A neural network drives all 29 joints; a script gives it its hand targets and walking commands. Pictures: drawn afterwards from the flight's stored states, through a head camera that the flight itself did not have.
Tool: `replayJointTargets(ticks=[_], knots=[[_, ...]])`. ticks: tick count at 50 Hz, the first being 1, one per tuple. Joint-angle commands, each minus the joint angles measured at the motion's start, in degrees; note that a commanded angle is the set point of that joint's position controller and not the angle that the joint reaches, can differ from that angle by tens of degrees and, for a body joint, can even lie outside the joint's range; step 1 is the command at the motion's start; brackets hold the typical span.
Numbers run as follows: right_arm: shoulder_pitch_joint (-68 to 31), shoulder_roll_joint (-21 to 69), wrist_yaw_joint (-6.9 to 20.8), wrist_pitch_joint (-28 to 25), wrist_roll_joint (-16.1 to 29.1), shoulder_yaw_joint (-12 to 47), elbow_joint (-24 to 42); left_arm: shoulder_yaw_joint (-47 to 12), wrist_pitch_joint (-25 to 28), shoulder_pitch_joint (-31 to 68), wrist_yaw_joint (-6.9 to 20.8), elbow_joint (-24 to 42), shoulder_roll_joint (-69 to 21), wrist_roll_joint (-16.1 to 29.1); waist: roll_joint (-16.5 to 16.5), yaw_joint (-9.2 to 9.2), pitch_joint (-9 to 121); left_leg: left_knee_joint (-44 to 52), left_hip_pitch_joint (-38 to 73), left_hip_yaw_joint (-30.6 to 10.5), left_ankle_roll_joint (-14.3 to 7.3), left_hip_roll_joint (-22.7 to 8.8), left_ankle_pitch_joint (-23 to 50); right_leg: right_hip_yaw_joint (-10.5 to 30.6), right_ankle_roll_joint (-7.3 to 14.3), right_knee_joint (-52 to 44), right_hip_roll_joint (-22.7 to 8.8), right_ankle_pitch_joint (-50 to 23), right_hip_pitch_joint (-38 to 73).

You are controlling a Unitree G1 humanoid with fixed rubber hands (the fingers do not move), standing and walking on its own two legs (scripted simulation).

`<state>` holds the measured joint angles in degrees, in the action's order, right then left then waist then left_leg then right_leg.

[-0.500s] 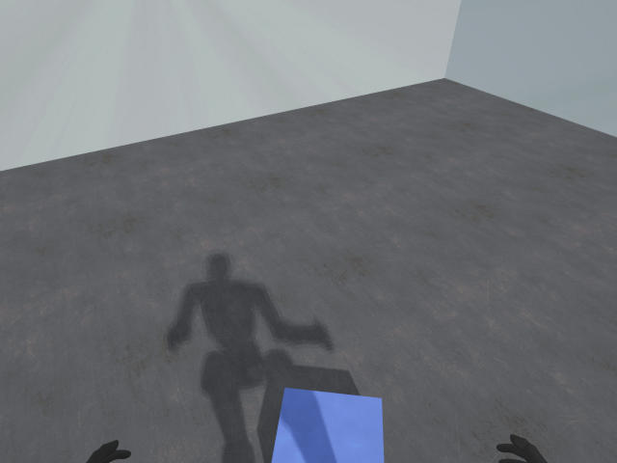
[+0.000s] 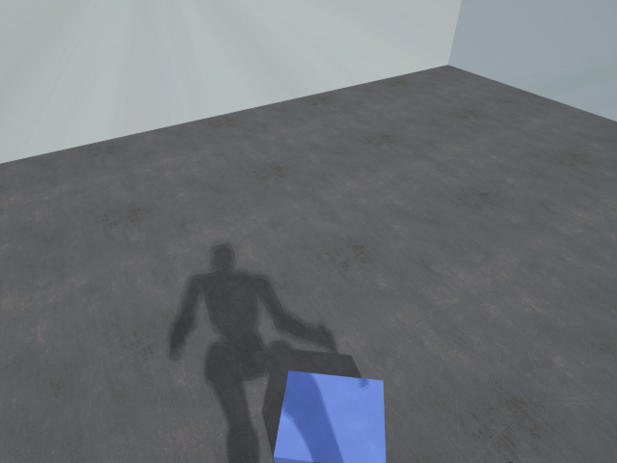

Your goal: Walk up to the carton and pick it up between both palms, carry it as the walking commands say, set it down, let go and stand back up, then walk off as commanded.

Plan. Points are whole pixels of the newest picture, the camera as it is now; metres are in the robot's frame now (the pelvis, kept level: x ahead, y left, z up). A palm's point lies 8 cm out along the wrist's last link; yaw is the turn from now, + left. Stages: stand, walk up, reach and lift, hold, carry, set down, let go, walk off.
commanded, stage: stand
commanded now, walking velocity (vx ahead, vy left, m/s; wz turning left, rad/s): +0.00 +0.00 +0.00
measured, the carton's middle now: (331, 430) +0.45 -0.05 -0.68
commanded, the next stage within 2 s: walk off in 1.04 s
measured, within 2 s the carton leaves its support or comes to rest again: neither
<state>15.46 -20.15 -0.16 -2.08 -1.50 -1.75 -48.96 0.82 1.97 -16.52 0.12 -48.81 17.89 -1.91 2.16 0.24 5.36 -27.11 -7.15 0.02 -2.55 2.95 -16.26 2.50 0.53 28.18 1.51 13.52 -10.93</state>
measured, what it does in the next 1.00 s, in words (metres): stands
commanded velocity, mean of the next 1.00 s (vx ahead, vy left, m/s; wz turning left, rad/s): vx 0.00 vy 0.00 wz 0.00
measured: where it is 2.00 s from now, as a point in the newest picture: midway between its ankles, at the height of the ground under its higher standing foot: outside the picture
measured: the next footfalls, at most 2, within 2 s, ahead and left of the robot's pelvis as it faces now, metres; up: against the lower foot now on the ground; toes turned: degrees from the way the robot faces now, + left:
left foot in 1.88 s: -0.08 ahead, +0.10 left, +0.00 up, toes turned +5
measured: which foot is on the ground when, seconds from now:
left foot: down 0.00-1.00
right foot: down 0.00-1.00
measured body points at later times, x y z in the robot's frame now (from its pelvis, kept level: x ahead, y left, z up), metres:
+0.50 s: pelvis -0.02 +0.00 +0.00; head -0.07 -0.02 +0.45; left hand +0.05 +0.29 -0.11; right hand +0.05 -0.31 -0.12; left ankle -0.01 +0.09 -0.74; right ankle +0.02 -0.11 -0.74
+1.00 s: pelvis -0.03 -0.01 +0.01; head -0.05 -0.02 +0.46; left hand +0.06 +0.29 -0.11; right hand +0.05 -0.31 -0.12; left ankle -0.01 +0.09 -0.74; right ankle +0.02 -0.11 -0.74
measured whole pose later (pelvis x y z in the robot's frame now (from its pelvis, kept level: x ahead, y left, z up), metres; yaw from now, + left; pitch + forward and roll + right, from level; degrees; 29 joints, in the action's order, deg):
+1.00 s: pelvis -0.03 -0.01 +0.01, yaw -1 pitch -4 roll +0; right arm 8.8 -20.5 0.2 -1.8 -0.7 -0.4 -60.7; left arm -0.4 1.8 -10.4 -0.1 -60.0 19.2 -1.1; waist 1.1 0.1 0.1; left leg -22.0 -7.2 0.3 -1.7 2.1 -11.2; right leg 4.0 0.9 22.0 2.4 7.5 -10.8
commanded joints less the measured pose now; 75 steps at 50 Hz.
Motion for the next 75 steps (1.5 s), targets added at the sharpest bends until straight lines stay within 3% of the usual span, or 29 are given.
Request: replayJointTargets(ticks=[1,2,6,7,10,12,15,16,17,18,22,23,27,28,31,33,37,43,47,52,61,63,64,65,68,70,72,73,75], knots=[[-3.68,-10.09,-0.27,-1.00,-0.15,-2.22,2.90,2.74,0.97,4.55,-0.57,3.39,13.80,-0.31,-2.92,-0.73,-9.58,8.51,-7.51,-9.40,-0.40,-7.60,4.08,7.16,1.70,-6.78,-6.25,-4.15,-2.81],[-5.63,-11.31,-0.32,-1.31,0.26,-2.73,3.08,2.85,1.09,4.71,-0.39,3.63,12.41,0.27,-2.96,1.01,-8.69,8.57,-7.88,-9.87,-0.55,-7.91,2.26,7.18,1.63,-7.44,-5.86,-3.85,-2.23],[-5.70,-9.95,0.03,-1.29,0.38,-2.01,1.46,2.60,1.03,6.23,-0.51,2.01,12.37,0.18,-2.85,-1.32,-8.28,10.95,-8.04,-10.39,-0.19,-8.11,-3.33,7.81,1.90,-7.68,-6.12,0.04,-2.53],[-6.82,-11.30,-0.21,-1.25,0.09,-2.15,1.10,2.81,0.89,5.55,-0.36,1.70,12.35,0.24,-0.84,0.55,-8.28,11.41,-9.14,-10.64,-0.06,-8.31,-4.09,7.86,1.59,-7.71,-5.62,-0.50,-1.39],[-6.10,-10.45,-0.17,-0.85,0.40,-1.82,-0.82,2.71,1.42,4.72,-0.63,-0.41,13.90,-0.05,-4.77,0.46,-9.92,11.04,-8.78,-10.57,-0.46,-8.53,-2.57,7.63,1.44,-8.47,-5.33,-2.20,-1.46],[-5.11,-12.21,-0.41,-1.16,0.56,-2.11,-1.89,1.92,1.14,3.89,-0.41,-1.45,11.43,0.51,-0.85,-0.39,-10.37,11.62,-7.94,-10.11,0.06,-8.58,-2.21,7.84,1.70,-8.43,-6.17,-2.93,-2.48],[-7.84,-10.63,0.16,-1.21,0.59,-1.56,-1.78,2.63,1.70,5.74,-0.42,-2.17,14.24,0.47,-4.85,0.28,-8.35,11.21,-6.94,-10.36,-0.37,-8.69,-1.32,7.89,1.92,-9.51,-6.14,-1.69,-1.47],[-5.23,-11.43,0.26,-1.24,0.66,-1.68,-2.60,1.90,1.03,5.27,-0.46,-2.82,12.53,0.47,-2.38,-1.17,-9.68,11.83,-7.01,-9.98,-0.11,-8.72,-0.06,7.95,1.74,-8.57,-5.94,-3.80,-2.37],[-6.84,-10.93,0.19,-1.17,0.75,-1.73,-2.92,1.98,1.09,4.74,-0.54,-2.97,12.99,0.30,0.01,0.09,-8.51,11.11,-8.10,-9.06,0.26,-7.99,-2.53,7.93,1.65,-9.50,-6.20,-3.12,-0.19],[-5.99,-10.33,-0.10,-1.06,0.43,-1.21,-3.55,2.51,0.84,5.40,-0.44,-3.78,14.30,0.52,-3.01,0.18,-8.82,11.54,-7.69,-9.90,-0.30,-8.12,-2.35,8.03,1.81,-8.96,-6.42,-0.81,-0.52],[-6.19,-12.32,-0.21,-0.91,0.63,-1.36,-4.67,1.60,0.90,4.82,-0.15,-4.79,12.72,0.51,-2.20,0.00,-10.55,11.77,-7.79,-9.39,-0.47,-8.42,-2.95,8.34,1.36,-10.07,-6.12,1.34,-1.67],[-6.08,-11.06,0.00,-0.72,0.96,-1.02,-4.53,1.38,1.24,6.00,-0.29,-4.22,13.94,0.33,-4.77,-0.39,-7.63,11.04,-5.19,-9.03,-0.13,-8.00,-1.42,8.80,1.75,-10.96,-6.16,2.00,-2.17],[-7.46,-10.86,0.22,-0.87,0.99,-0.97,-5.77,1.73,1.08,6.62,-0.67,-5.41,14.50,0.82,-2.04,0.44,-7.28,12.75,-6.08,-9.36,-0.23,-8.87,-1.78,8.68,1.85,-9.54,-6.39,-1.25,-0.32],[-7.27,-11.72,0.06,-0.93,1.13,-1.01,-5.63,1.43,0.77,7.48,-0.72,-5.97,13.80,0.80,-0.98,-0.88,-9.64,13.58,-7.69,-9.69,0.19,-8.74,-3.87,9.19,1.66,-10.85,-6.23,-0.36,-1.78],[-6.91,-11.73,-0.30,-1.09,1.13,-1.21,-6.42,1.25,0.75,5.53,-0.60,-6.71,12.76,0.86,-3.58,0.27,-8.23,12.29,-6.74,-9.93,-0.26,-9.17,-2.55,8.65,1.95,-10.26,-6.10,-2.20,-0.17],[-7.81,-10.86,0.02,-0.66,1.02,-0.60,-7.00,1.07,0.73,6.53,-0.73,-7.47,13.47,1.03,-0.50,-0.20,-9.34,13.48,-7.32,-9.92,-0.25,-8.81,-4.44,8.82,1.65,-10.85,-6.05,-0.48,-0.91],[-8.10,-11.42,0.03,-0.57,0.84,-0.87,-7.44,1.47,0.63,7.12,-0.48,-7.45,15.04,0.46,-4.58,0.00,-7.37,12.20,-5.46,-8.60,0.25,-8.15,-5.11,9.56,1.50,-12.12,-6.29,3.03,-1.37],[-9.84,-10.83,0.04,-0.85,0.90,-0.55,-7.65,1.18,0.44,8.79,-0.64,-7.58,13.67,1.10,-1.79,0.30,-7.41,12.50,-5.60,-9.34,-0.18,-8.78,-2.13,9.17,1.85,-11.89,-6.61,1.21,-0.76],[-9.83,-10.70,0.01,-0.66,1.02,-0.42,-8.17,0.87,0.78,8.78,-0.52,-7.63,13.22,1.00,-4.43,-0.63,-8.11,12.57,-4.85,-9.05,-0.15,-9.11,-0.20,9.84,1.84,-12.61,-6.90,-0.11,-1.47],[-9.57,-11.70,-0.14,-0.52,1.12,-0.48,-9.04,0.56,0.65,8.13,-0.68,-8.91,12.89,1.17,-1.29,-0.29,-5.75,12.47,-3.24,-8.35,0.37,-8.57,1.61,9.04,1.54,-11.87,-6.49,-2.94,0.20],[-8.99,-11.18,0.25,-0.44,1.34,-0.42,-9.50,1.09,0.62,8.74,-0.70,-10.20,14.66,1.01,-3.16,0.09,-4.57,12.11,-2.39,-8.32,0.26,-8.84,1.03,10.09,1.86,-13.18,-7.41,-1.28,1.53],[-8.15,-6.64,0.06,0.16,2.28,0.96,-10.42,-0.48,-0.18,10.01,-0.72,-11.57,8.93,1.09,-2.52,-1.18,-5.80,11.94,-1.15,-7.84,1.38,-9.57,10.74,8.61,0.19,-11.41,-7.73,-14.35,1.09],[-6.24,-4.50,-0.22,1.33,2.06,1.28,-11.97,-1.03,-1.27,7.12,-0.50,-12.13,7.20,1.61,-1.58,-0.09,-5.99,10.61,-0.93,-6.72,1.95,-9.49,14.63,8.59,-0.17,-10.70,-8.27,-19.45,1.31],[-5.67,-6.41,-0.75,1.95,1.71,0.90,-11.32,-1.20,-2.06,6.54,-0.74,-12.71,6.99,1.72,-4.64,-0.61,-7.49,8.16,-1.47,-6.43,1.88,-9.59,17.13,8.19,-0.40,-8.79,-7.85,-21.58,-0.34],[-5.90,-9.50,-0.91,3.48,1.36,-0.99,-10.40,0.08,-3.01,7.43,-1.85,-11.56,11.05,1.50,-4.91,-0.76,-4.94,3.57,-2.98,-6.65,-0.34,-10.69,21.81,6.93,0.14,-3.00,-7.44,-24.31,-2.68],[-6.37,-9.63,-1.24,4.03,1.71,-1.52,-9.25,0.23,-4.13,6.04,-1.97,-11.55,9.96,1.55,-2.68,-1.31,-0.83,2.38,-3.58,-7.49,-2.20,-11.89,20.40,7.06,0.48,-0.15,-6.46,-20.11,-2.63],[-7.87,-7.36,-1.29,4.86,1.02,-1.20,-9.16,0.56,-4.53,9.23,-1.35,-9.59,8.69,0.55,5.13,-0.72,-1.89,8.13,-11.47,-11.79,-4.97,-16.05,8.79,3.51,-0.25,9.10,-2.20,-0.60,-2.49],[-11.36,-8.14,-1.52,4.88,0.35,-1.43,-7.56,0.06,-4.70,6.87,-2.00,-9.47,5.87,0.11,9.93,0.25,-4.24,10.91,-16.19,-14.90,-8.27,-20.80,9.04,1.21,-0.62,15.99,-1.09,8.78,-2.15],[-13.17,-6.20,-1.94,5.05,-0.57,-0.78,-6.73,0.47,-5.10,2.64,-2.52,-10.85,6.00,-0.58,7.11,1.65,-5.56,11.12,-22.31,-14.93,-11.42,-23.30,13.87,0.94,-1.65,27.83,-2.61,18.11,-1.11]])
